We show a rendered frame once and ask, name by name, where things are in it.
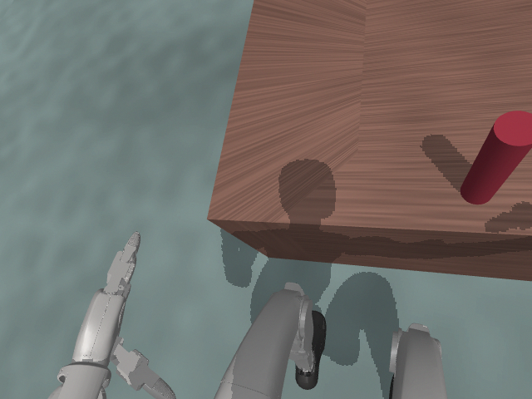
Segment left robot foot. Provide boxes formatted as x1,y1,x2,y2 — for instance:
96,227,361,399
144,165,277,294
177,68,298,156
295,311,326,390

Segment can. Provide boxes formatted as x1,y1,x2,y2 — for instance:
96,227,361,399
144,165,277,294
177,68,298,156
461,111,532,204

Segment left robot hand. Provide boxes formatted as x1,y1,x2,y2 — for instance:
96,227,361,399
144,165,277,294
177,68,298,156
71,231,176,399

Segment left robot arm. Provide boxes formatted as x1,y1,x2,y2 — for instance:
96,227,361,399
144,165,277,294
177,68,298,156
47,362,111,399

